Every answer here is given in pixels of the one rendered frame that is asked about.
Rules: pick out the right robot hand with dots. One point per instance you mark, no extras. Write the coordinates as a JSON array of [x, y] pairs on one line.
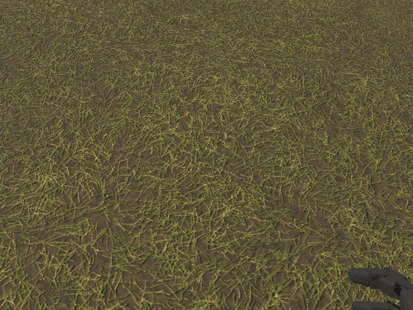
[[389, 282]]

